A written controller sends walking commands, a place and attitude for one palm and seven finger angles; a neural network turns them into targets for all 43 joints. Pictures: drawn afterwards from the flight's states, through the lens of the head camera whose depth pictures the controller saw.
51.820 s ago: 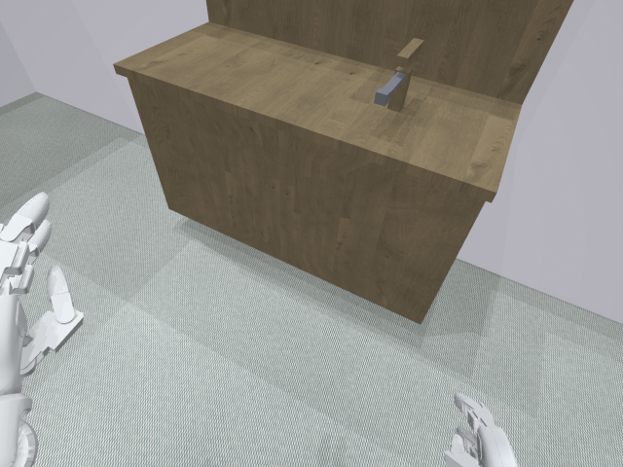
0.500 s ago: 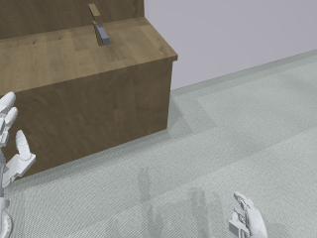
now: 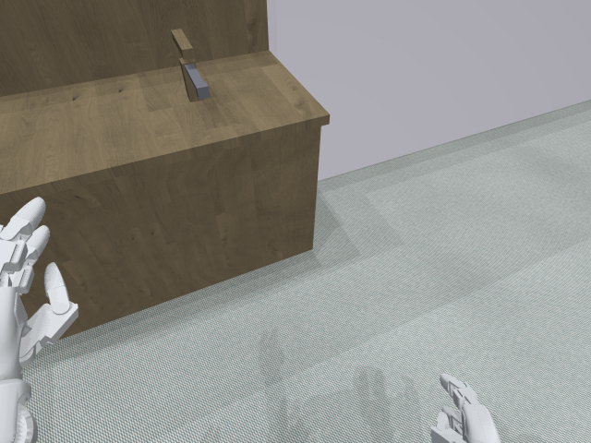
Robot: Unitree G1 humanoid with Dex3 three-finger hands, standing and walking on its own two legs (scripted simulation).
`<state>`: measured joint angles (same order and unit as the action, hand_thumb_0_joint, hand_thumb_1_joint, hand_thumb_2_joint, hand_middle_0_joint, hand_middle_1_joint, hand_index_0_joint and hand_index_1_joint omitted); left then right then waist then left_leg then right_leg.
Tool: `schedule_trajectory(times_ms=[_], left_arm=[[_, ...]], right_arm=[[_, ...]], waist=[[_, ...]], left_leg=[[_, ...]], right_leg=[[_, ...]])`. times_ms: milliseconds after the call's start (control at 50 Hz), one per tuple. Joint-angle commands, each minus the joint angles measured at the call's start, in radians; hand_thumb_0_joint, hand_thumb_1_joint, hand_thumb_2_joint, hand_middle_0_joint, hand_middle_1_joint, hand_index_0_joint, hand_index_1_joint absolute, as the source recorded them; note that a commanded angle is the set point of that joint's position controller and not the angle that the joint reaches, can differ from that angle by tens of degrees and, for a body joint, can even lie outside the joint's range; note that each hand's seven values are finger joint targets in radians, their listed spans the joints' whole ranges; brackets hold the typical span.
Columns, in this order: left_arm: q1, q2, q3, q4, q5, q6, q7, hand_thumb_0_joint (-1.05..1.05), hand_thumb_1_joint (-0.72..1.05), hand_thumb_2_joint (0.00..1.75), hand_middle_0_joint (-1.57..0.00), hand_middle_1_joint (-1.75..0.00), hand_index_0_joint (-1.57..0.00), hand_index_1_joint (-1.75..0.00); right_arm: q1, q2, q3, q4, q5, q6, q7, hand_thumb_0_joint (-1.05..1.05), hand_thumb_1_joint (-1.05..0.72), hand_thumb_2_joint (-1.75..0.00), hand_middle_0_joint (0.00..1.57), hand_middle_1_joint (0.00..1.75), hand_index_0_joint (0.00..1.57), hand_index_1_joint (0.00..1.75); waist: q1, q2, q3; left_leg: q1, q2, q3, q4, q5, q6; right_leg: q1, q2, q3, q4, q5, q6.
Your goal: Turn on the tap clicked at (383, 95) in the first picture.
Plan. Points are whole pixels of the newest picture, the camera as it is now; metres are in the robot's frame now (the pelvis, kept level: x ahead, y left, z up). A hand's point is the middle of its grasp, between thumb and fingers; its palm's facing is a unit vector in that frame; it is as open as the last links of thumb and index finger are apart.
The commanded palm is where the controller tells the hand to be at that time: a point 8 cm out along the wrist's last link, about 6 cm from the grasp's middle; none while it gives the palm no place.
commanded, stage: stand and check the lever's angle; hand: left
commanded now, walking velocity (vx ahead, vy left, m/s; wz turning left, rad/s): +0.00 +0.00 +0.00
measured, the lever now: (202, 90) +0.85 +0.28 +0.05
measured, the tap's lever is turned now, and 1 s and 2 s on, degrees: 0 0 0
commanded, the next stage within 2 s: take the last steps up to it in 0.02 s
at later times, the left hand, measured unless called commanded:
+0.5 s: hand (73, 314) +0.21 +0.24 +0.15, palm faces +0.46 -0.81 -0.36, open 7.4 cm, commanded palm +0.15 +0.27 +0.17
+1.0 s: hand (141, 213) +0.34 +0.22 +0.16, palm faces +0.40 -0.79 -0.47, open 7.4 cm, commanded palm +0.28 +0.26 +0.17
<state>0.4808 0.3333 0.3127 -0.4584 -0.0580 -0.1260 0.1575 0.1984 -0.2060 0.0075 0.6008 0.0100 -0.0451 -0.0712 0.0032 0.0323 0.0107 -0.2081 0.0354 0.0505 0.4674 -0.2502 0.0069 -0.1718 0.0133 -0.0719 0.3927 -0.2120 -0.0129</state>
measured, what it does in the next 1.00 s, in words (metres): walks ahead: left foot, then right foot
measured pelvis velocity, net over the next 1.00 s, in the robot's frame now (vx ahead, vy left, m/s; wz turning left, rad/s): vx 0.13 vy -0.03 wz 0.04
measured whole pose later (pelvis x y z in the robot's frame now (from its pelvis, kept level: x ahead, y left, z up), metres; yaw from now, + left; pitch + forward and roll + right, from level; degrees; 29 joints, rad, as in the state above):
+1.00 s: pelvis +0.13 -0.03 -0.02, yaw +2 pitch +0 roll -1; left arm 0.50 0.40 0.37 -0.56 -0.04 -0.15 0.16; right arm 0.21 -0.15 0.03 0.58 0.02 -0.09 -0.04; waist -0.01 0.05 0.07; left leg -0.23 0.13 0.09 0.68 -0.42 -0.02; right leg -0.33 -0.02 -0.14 0.56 -0.21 -0.02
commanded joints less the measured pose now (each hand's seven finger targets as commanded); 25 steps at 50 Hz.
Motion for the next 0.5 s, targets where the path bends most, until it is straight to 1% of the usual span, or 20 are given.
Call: schedule_trajectory(times_ms=[0,40,60,100,120,140,180,200,220,240,260,300,340,360,380,400,420,440,460,480], left_arm=[[-0.072,0.165,0.098,-0.198,0.002,-0.06,0.018,0.0,0.9,0.9,-0.2,-0.3,-0.2,-0.3],[-0.079,0.171,0.103,-0.199,0.004,-0.06,0.019,0.0,0.9,0.9,-0.2,-0.3,-0.2,-0.3],[-0.093,0.177,0.105,-0.216,0.004,-0.061,0.019,0.0,0.9,0.9,-0.2,-0.3,-0.2,-0.3],[-0.075,0.175,0.108,-0.2,0.005,-0.062,0.021,0.0,0.9,0.9,-0.2,-0.3,-0.2,-0.3],[-0.081,0.17,0.102,-0.208,0.006,-0.062,0.021,0.0,0.9,0.9,-0.2,-0.3,-0.2,-0.3],[-0.08,0.173,0.106,-0.213,0.006,-0.063,0.022,0.0,0.9,0.9,-0.2,-0.3,-0.2,-0.3],[-0.083,0.173,0.1,-0.217,0.008,-0.063,0.024,0.0,0.9,0.9,-0.2,-0.3,-0.2,-0.3],[-0.087,0.166,0.096,-0.224,0.012,-0.06,0.027,0.0,0.9,0.9,-0.2,-0.3,-0.2,-0.3],[-0.089,0.157,0.09,-0.217,0.016,-0.054,0.03,0.0,0.9,0.9,-0.2,-0.3,-0.2,-0.3],[-0.098,0.152,0.088,-0.221,0.021,-0.052,0.032,0.0,0.9,0.9,-0.2,-0.3,-0.2,-0.3],[-0.114,0.158,0.093,-0.229,0.024,-0.051,0.032,0.0,0.9,0.9,-0.2,-0.3,-0.2,-0.3],[-0.116,0.157,0.098,-0.218,0.027,-0.049,0.036,0.0,0.9,0.9,-0.2,-0.3,-0.2,-0.3],[-0.124,0.157,0.097,-0.221,0.028,-0.049,0.039,0.0,0.9,0.9,-0.2,-0.3,-0.2,-0.3],[-0.116,0.166,0.107,-0.21,0.025,-0.049,0.038,0.0,0.9,0.9,-0.2,-0.3,-0.2,-0.3],[-0.099,0.155,0.101,-0.195,0.024,-0.049,0.037,0.0,0.9,0.9,-0.2,-0.3,-0.2,-0.3],[-0.075,0.153,0.102,-0.175,0.023,-0.047,0.033,0.0,0.9,0.9,-0.2,-0.3,-0.2,-0.3],[-0.081,0.158,0.102,-0.181,0.025,-0.044,0.031,0.0,0.9,0.9,-0.2,-0.3,-0.2,-0.3],[-0.093,0.17,0.106,-0.185,0.025,-0.042,0.029,0.0,0.9,0.9,-0.2,-0.3,-0.2,-0.3],[-0.124,0.176,0.099,-0.203,0.022,-0.041,0.03,0.0,0.9,0.9,-0.2,-0.3,-0.2,-0.3],[-0.179,0.182,0.092,-0.23,0.021,-0.054,0.031,0.0,0.9,0.9,-0.2,-0.3,-0.2,-0.3]], right_arm=[[-0.121,-0.121,-0.049,-0.158,-0.003,-0.062,-0.011,0.0,-0.9,-0.9,0.2,0.3,0.2,0.3],[-0.12,-0.122,-0.049,-0.156,-0.005,-0.064,-0.011,0.0,-0.9,-0.9,0.2,0.3,0.2,0.3],[-0.126,-0.124,-0.051,-0.159,-0.004,-0.064,-0.011,0.0,-0.9,-0.9,0.2,0.3,0.2,0.3],[-0.121,-0.12,-0.049,-0.156,-0.006,-0.067,-0.011,0.0,-0.9,-0.9,0.2,0.3,0.2,0.3],[-0.119,-0.122,-0.049,-0.156,-0.006,-0.067,-0.01,0.0,-0.9,-0.9,0.2,0.3,0.2,0.3],[-0.118,-0.121,-0.051,-0.153,-0.005,-0.068,-0.009,0.0,-0.9,-0.9,0.2,0.3,0.2,0.3],[-0.117,-0.122,-0.052,-0.152,-0.008,-0.068,-0.011,0.0,-0.9,-0.9,0.2,0.3,0.2,0.3],[-0.116,-0.122,-0.051,-0.152,-0.008,-0.066,-0.013,0.0,-0.9,-0.9,0.2,0.3,0.2,0.3],[-0.114,-0.121,-0.048,-0.152,-0.008,-0.066,-0.015,0.0,-0.9,-0.9,0.2,0.3,0.2,0.3],[-0.115,-0.121,-0.046,-0.154,-0.006,-0.065,-0.017,0.0,-0.9,-0.9,0.2,0.3,0.2,0.3],[-0.119,-0.122,-0.046,-0.157,-0.005,-0.066,-0.02,0.0,-0.9,-0.9,0.2,0.3,0.2,0.3],[-0.105,-0.118,-0.043,-0.147,-0.005,-0.069,-0.022,0.0,-0.9,-0.9,0.2,0.3,0.2,0.3],[-0.098,-0.117,-0.046,-0.14,-0.006,-0.073,-0.022,0.0,-0.9,-0.9,0.2,0.3,0.2,0.3],[-0.099,-0.116,-0.047,-0.135,-0.006,-0.074,-0.023,0.0,-0.9,-0.9,0.2,0.3,0.2,0.3],[-0.099,-0.112,-0.046,-0.133,-0.006,-0.073,-0.021,0.0,-0.9,-0.9,0.2,0.3,0.2,0.3],[-0.094,-0.112,-0.048,-0.134,-0.005,-0.069,-0.017,0.0,-0.9,-0.9,0.2,0.3,0.2,0.3],[-0.1,-0.107,-0.048,-0.136,-0.009,-0.065,-0.015,0.0,-0.9,-0.9,0.2,0.3,0.2,0.3],[-0.102,-0.102,-0.05,-0.132,-0.009,-0.059,-0.012,0.0,-0.9,-0.9,0.2,0.3,0.2,0.3],[-0.103,-0.097,-0.054,-0.126,0.003,-0.056,-0.007,0.0,-0.9,-0.9,0.2,0.3,0.2,0.3],[-0.117,-0.101,-0.058,-0.131,0.008,-0.06,-0.004,0.0,-0.9,-0.9,0.2,0.3,0.2,0.3]], waist=[[0.0,0.015,-0.086],[0.0,-0.002,-0.078],[-0.001,0.015,-0.076],[0.001,0.004,-0.082],[-0.001,0.011,-0.077],[-0.002,0.019,-0.091],[-0.007,0.034,-0.078],[-0.009,0.061,-0.07],[-0.011,0.077,-0.048],[-0.014,0.109,-0.038],[-0.014,0.124,-0.026],[-0.019,0.117,-0.014],[-0.021,0.12,-0.024],[-0.019,0.102,-0.037],[-0.015,0.079,-0.046],[-0.011,0.032,-0.05],[-0.01,-0.03,-0.02],[-0.005,-0.138,0.005],[-0.006,-0.228,0.006],[-0.002,-0.237,0.015]], left_leg=[[-0.034,0.045,-0.074,-0.109,0.073,0.004],[-0.043,0.039,-0.075,-0.113,0.039,0.004],[-0.045,0.037,-0.079,-0.118,0.024,0.003],[-0.045,0.036,-0.08,-0.123,0.014,0.005],[-0.049,0.034,-0.081,-0.125,0.013,0.004],[-0.041,0.038,-0.079,-0.125,-0.016,0.008],[-0.082,0.056,-0.106,-0.156,-0.211,0.024],[-0.101,0.068,-0.122,-0.172,-0.302,0.035],[-0.132,0.08,-0.146,-0.191,-0.383,0.045],[-0.153,0.094,-0.168,-0.207,-0.442,0.056],[-0.171,0.11,-0.201,-0.229,-0.491,0.067],[-0.166,0.14,-0.246,-0.213,-0.454,0.088],[-0.133,0.143,-0.239,-0.151,-0.32,0.094],[-0.13,0.139,-0.228,-0.127,-0.296,0.091],[-0.148,0.127,-0.199,-0.091,-0.292,0.085],[-0.194,0.099,-0.159,-0.042,-0.346,0.072],[-0.255,0.062,-0.115,0.051,-0.352,0.06],[-0.329,0.018,-0.053,0.195,-0.312,0.043],[-0.395,-0.009,-0.003,0.379,-0.236,0.024],[-0.46,-0.001,-0.017,0.499,-0.244,0.009]], right_leg=[[0.048,-0.062,0.093,-0.075,0.112,0.012],[0.042,-0.061,0.094,-0.092,0.075,0.013],[0.037,-0.063,0.095,-0.1,0.056,0.011],[0.042,-0.06,0.094,-0.104,0.043,0.012],[0.043,-0.059,0.089,-0.105,0.042,0.012],[0.042,-0.061,0.09,-0.096,0.019,0.01],[0.029,-0.054,0.083,-0.072,-0.138,0.004],[0.018,-0.045,0.076,-0.051,-0.189,0.001],[0.004,-0.034,0.064,-0.026,-0.227,0.0],[-0.003,-0.021,0.05,0.007,-0.239,-0.002],[-0.009,-0.008,0.032,0.043,-0.232,-0.001],[-0.023,-0.001,0.016,0.094,-0.171,-0.005],[-0.035,-0.01,0.019,0.107,-0.118,-0.014],[-0.033,-0.019,0.028,0.095,-0.127,-0.018],[-0.013,-0.031,0.052,0.073,-0.143,-0.023],[0.004,-0.057,0.106,0.028,-0.234,-0.037],[-0.002,-0.108,0.215,-0.028,-0.325,-0.072],[0.011,-0.184,0.357,-0.106,-0.432,-0.118],[0.066,-0.288,0.499,-0.18,-0.445,-0.175],[0.13,-0.354,0.536,-0.195,-0.311,-0.226]])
